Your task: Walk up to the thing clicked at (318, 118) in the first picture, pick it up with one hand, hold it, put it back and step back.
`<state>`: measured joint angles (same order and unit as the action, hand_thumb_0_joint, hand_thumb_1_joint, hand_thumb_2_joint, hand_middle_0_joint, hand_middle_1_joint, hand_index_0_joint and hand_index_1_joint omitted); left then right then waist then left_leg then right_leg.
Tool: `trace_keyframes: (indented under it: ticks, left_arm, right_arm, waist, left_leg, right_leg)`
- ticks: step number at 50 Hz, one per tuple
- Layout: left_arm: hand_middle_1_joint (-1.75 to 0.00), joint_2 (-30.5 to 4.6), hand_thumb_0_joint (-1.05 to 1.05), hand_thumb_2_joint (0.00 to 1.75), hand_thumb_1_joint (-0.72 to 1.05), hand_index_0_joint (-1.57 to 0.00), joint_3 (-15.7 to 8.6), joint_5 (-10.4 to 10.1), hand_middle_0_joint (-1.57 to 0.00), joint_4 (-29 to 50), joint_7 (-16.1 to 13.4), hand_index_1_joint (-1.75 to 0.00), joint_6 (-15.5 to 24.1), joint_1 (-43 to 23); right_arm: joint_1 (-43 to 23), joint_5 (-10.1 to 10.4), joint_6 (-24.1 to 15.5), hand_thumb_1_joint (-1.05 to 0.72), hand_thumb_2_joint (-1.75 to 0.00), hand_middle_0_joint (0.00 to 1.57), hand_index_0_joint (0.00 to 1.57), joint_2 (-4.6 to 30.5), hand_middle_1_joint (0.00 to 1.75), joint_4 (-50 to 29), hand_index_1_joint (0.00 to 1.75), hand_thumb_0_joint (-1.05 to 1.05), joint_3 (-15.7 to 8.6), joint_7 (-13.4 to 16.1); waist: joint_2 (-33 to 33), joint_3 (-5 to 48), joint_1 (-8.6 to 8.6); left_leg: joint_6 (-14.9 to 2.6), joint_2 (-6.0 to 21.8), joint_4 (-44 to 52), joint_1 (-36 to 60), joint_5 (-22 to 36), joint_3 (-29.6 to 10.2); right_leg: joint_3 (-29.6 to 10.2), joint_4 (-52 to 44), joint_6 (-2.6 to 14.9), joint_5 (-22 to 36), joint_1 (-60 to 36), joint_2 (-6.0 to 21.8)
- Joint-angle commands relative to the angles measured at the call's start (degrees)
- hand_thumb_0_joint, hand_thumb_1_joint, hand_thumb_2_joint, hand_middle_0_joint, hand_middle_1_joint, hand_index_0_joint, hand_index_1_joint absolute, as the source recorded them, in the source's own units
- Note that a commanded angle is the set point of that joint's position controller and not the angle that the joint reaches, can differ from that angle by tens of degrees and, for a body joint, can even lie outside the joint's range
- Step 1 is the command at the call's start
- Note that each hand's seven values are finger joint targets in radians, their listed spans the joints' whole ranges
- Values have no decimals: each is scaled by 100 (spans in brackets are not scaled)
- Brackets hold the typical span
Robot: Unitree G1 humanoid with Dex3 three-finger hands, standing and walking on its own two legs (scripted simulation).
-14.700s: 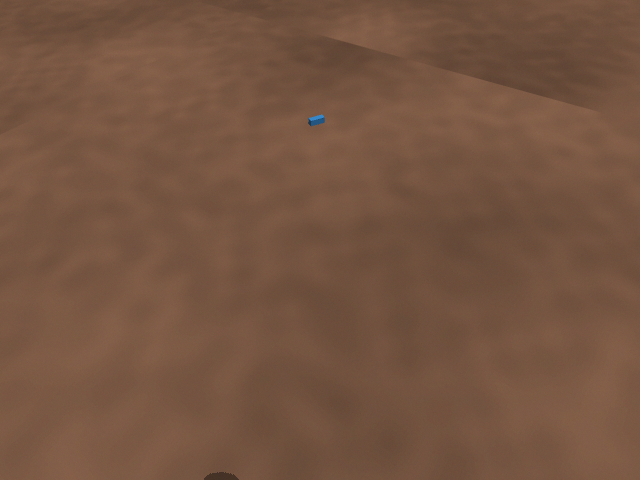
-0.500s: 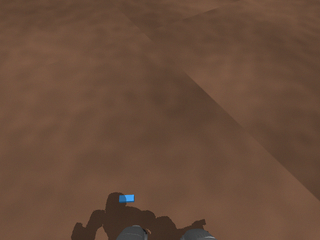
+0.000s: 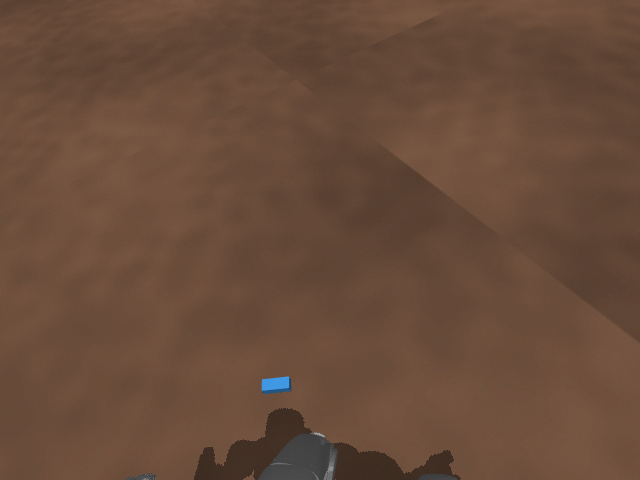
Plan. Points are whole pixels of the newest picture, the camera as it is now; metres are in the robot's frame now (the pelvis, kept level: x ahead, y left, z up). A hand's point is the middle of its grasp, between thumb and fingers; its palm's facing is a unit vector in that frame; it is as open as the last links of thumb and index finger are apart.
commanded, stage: walk up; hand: left
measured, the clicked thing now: (276, 385) +0.45 +0.27 -0.73
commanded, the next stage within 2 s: none
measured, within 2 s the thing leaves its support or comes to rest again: neither
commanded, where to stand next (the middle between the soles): +0.09 +0.00 m, yaw +5 degrees
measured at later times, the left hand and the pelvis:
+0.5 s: hand out of the picture +0.12 +0.31 -0.14, palm faces +0.06 -0.93 -0.35, open 7.4 cm; pelvis +0.04 +0.02 +0.01, yaw +5 degrees
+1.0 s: hand out of the picture +0.05 +0.32 -0.13, palm faces +0.15 -0.86 -0.48, open 7.4 cm; pelvis +0.00 +0.01 -0.01, yaw +8 degrees
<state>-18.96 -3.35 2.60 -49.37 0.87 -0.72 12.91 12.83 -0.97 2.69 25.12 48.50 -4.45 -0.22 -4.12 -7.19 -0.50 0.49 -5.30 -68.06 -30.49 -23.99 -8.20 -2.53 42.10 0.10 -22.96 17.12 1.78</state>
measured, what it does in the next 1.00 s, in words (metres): steps on the spot: left foot, then right foot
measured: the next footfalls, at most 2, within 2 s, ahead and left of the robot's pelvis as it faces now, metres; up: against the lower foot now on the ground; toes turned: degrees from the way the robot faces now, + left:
left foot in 0.18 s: +0.07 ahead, +0.16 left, +0.00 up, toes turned +3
right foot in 0.60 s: +0.18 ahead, -0.12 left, +0.00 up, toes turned +6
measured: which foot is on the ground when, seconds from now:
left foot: up 0.00-0.16, down 0.18-0.62, up 0.64-0.94, down 0.96-1.00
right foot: down 0.00-0.20, up 0.22-0.58, down 0.60-0.98, up 1.00-1.00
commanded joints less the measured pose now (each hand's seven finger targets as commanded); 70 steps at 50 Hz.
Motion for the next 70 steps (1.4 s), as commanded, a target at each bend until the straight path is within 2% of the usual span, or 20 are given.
trace_keyframes:
  ticks: [1,4,8,9,10,11,15,23,27,30,32,42,47,49,50,53,59,65,68,70]
  left_arm:
    - [-30,-2110,0,90,90,-20,-726,9,-20,549,-165,-30,460,405]
    - [-30,-2129,0,90,90,-20,-698,-23,-20,547,-85,-30,482,429]
    - [-30,-1853,0,90,90,-20,-511,-9,-20,771,19,-30,318,-272]
    - [-30,-1348,0,90,90,-20,-365,2,-20,843,26,-30,238,-50]
    - [-30,-975,0,90,90,-20,-243,-86,-20,1094,13,-30,236,-187]
    - [-30,-1694,0,90,90,-20,-343,-97,-20,1052,-35,-30,242,-673]
    - [-30,-1999,0,90,90,-20,-525,-105,-20,388,127,-30,156,373]
    - [-30,-1437,0,90,90,-20,-439,-298,-20,729,40,-30,-294,-94]
    - [-30,-1444,0,90,90,-20,-356,-316,-20,624,-63,-30,-163,-325]
    - [-30,-1891,0,90,90,-20,-490,-122,-20,453,-94,-30,-25,-19]
    - [-30,-2232,0,90,90,-20,-525,-108,-20,743,-126,-30,-30,-172]
    - [-30,-2190,0,90,90,-20,-590,-39,-20,411,-363,-30,268,109]
    - [-30,-1970,0,90,90,-20,-453,-71,-20,490,-363,-30,183,-592]
    - [-30,-1248,0,90,90,-20,-228,-184,-20,565,-410,-30,194,-574]
    - [-30,-1859,0,90,90,-20,-401,-141,-20,419,-466,-30,230,-876]
    - [-30,-1564,0,90,90,-20,-287,-215,-20,-39,-240,-30,257,-21]
    - [-30,-1854,0,90,90,-20,-313,-105,-20,163,76,-30,363,-342]
    - [-30,-1516,0,90,90,-20,-146,-188,-20,88,-2,-30,553,-14]
    - [-30,-1444,0,90,90,-20,-178,-289,-20,-222,-263,-30,527,701]
    - [-30,-2194,0,90,90,-20,-406,-188,-20,44,-311,-30,456,586]
  right_arm:
    - [-241,-114,-270,-90,-90,20,20,1266,30,-600,30,0,-379,-214]
    - [-84,-103,-413,-90,-90,20,20,1069,30,-510,30,0,-319,-282]
    - [1786,-30,-580,-90,-90,20,20,1012,30,124,30,0,-471,-234]
    - [2351,-96,-653,-90,-90,20,20,1302,30,256,30,0,-586,-127]
    - [2448,-188,-738,-90,-90,20,20,1915,30,37,30,0,-655,-56]
    - [1871,-9,-775,-90,-90,20,20,2219,30,-148,30,0,-679,-52]
    - [1230,74,-970,-90,-90,20,20,1542,30,-285,30,0,-388,165]
    - [641,-37,-725,-90,-90,20,20,1361,30,-504,30,0,-255,448]
    - [417,52,-380,-90,-90,20,20,1318,30,-573,30,0,-221,338]
    - [689,208,-253,-90,-90,20,20,959,30,-569,30,0,-75,324]
    - [749,247,-193,-90,-90,20,20,828,30,-555,30,0,-91,490]
    - [453,-190,-29,-90,-90,20,20,1165,30,-299,30,0,-230,-42]
    - [1328,-231,-30,-90,-90,20,20,996,30,67,30,0,-367,-305]
    - [1090,-302,-115,-90,-90,20,20,1756,30,-155,30,0,-497,-251]
    - [419,-246,-151,-90,-90,20,20,1773,30,-312,30,0,-456,-219]
    - [-73,-132,-437,-90,-90,20,20,1303,30,-274,30,0,-294,6]
    - [982,-68,-711,-90,-90,20,20,1469,30,-23,30,0,-410,-57]
    - [684,-105,-580,-90,-90,20,20,1159,30,-205,30,0,-251,-100]
    - [435,29,-320,-90,-90,20,20,885,30,-336,30,0,-154,-72]
    - [673,290,-228,-90,-90,20,20,403,30,-431,30,0,20,40]
  waist:
    - [1539,129,-485]
    - [1729,-202,-372]
    - [1188,635,689]
    - [-189,712,904]
    - [-1316,348,906]
    - [-204,-216,843]
    - [393,-110,82]
    - [-789,-19,-4]
    - [-1135,622,96]
    - [425,1280,-85]
    - [1979,1621,-183]
    - [1477,871,-190]
    - [1372,707,500]
    - [-1511,189,626]
    - [-465,-455,623]
    - [426,-15,66]
    - [71,-105,587]
    - [-654,-108,274]
    - [-460,537,-96]
    - [1278,758,-159]
  left_leg:
    - [9,513,871,-1454,-139,-205]
    - [-49,491,1938,-400,-531,388]
    - [-247,235,4074,2970,492,1205]
    - [-289,487,4460,3943,7,294]
    - [-765,2310,5473,3694,-2216,-3331]
    - [-1495,3035,6086,2477,-2744,-4636]
    - [-1089,2112,5112,2219,245,-1680]
    - [-1185,1718,4092,1267,5351,69]
    - [-956,1364,3261,1727,4508,234]
    - [-505,851,1420,1074,2375,232]
    - [-241,-11,-596,483,-1804,67]
    - [-187,482,1270,18,-1165,439]
    - [-516,320,3197,2665,-115,989]
    - [-1030,2216,5758,1705,-3342,-2595]
    - [-1441,2642,6038,484,-3314,-3085]
    - [-785,1859,5379,1478,-1468,-1450]
    - [-1170,2217,5648,3225,-1357,-1529]
    - [-1192,1665,4609,2188,2588,357]
    - [-670,1065,2964,1703,3772,997]
    - [-175,454,1367,375,1057,840]
  right_leg:
    - [-2625,-2400,1378,-2461,-1605,1677]
    - [-1779,-2397,1299,-1467,-802,1407]
    - [-380,-722,805,-951,785,631]
    - [138,1157,529,-1234,1941,179]
    - [10,2558,248,-1302,3569,-574]
    - [-1026,2546,340,-845,3441,-92]
    - [-821,2133,157,499,2270,397]
    - [-372,1758,-37,313,977,-231]
    - [337,-85,9,484,218,-312]
    - [-415,-1425,294,3634,-1237,319]
    - [-2705,-1601,1827,5258,-927,2127]
    - [-2407,-2241,1279,-1775,-522,1510]
    - [-930,-1936,477,-1575,1980,929]
    - [286,1041,95,-1329,2917,-621]
    - [-480,1658,100,-1044,2444,-347]
    - [-738,1782,97,201,2001,-270]
    - [-566,959,14,262,2815,-123]
    - [351,-441,44,295,804,-158]
    - [786,-1618,111,2129,-900,-462]
    - [-1226,-1571,597,5427,-1596,1244]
